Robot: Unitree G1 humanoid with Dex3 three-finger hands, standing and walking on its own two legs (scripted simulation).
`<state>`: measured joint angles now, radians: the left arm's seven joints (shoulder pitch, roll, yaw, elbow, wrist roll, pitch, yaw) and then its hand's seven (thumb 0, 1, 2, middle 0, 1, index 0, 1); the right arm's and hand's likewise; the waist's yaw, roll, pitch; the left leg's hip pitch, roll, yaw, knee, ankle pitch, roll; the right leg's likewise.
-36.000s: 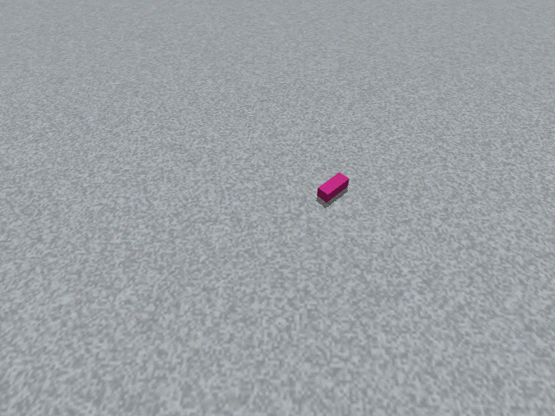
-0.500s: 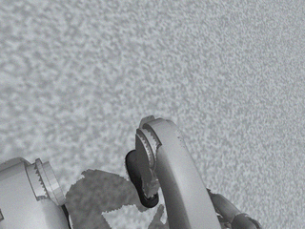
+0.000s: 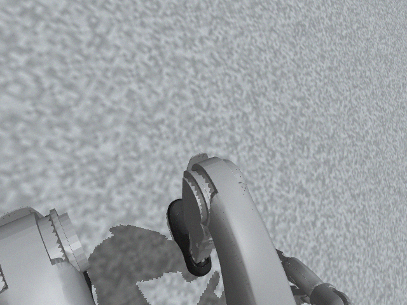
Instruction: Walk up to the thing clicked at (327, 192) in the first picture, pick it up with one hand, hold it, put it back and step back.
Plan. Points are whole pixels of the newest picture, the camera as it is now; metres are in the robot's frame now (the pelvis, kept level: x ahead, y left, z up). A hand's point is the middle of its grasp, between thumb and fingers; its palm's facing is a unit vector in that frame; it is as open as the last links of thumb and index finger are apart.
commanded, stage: withdraw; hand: left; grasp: from above
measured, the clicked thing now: out of the picture +0.45 +0.37 -0.27
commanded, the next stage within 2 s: home in 0.80 s
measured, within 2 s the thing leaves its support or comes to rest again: neither
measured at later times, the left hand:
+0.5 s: hand out of the picture +0.44 +0.38 -0.06, palm faces -0.45 -0.11 -0.89, open 14.1 cm
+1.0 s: hand out of the picture +0.45 +0.37 -0.13, palm faces -0.33 -0.10 -0.94, open 13.5 cm
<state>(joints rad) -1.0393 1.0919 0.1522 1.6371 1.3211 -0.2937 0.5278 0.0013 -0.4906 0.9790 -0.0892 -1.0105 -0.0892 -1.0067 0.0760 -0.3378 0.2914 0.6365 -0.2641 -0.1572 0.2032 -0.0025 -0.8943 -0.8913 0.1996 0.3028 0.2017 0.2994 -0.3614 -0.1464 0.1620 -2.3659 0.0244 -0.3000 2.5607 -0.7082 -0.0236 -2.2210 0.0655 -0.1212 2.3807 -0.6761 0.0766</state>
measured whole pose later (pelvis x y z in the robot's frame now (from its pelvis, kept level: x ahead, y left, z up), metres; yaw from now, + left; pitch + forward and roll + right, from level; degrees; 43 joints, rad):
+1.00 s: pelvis -0.01 +0.00 +0.02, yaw +5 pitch +32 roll -11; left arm -1.05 0.92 0.15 1.41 1.33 -0.28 0.38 0.00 -0.41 0.95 -0.16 -0.93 -0.16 -0.92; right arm 0.16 -0.28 0.14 0.67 -0.16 0.00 0.13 0.00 -0.89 -0.89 0.20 0.30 0.20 0.30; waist -0.30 -0.04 0.02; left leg -2.40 0.00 -0.19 2.44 -0.62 -0.01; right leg -2.26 0.01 -0.05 2.34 -0.65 0.05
